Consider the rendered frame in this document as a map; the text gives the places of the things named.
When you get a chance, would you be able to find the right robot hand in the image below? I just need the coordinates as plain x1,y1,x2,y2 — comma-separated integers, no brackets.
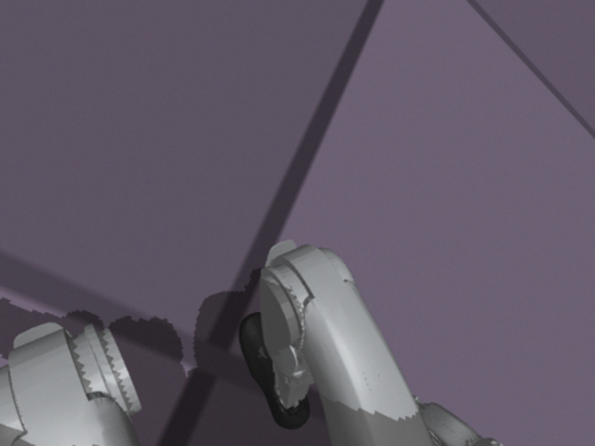
413,395,482,446

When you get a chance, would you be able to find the right robot foot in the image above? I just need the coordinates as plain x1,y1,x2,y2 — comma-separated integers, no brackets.
239,312,310,429

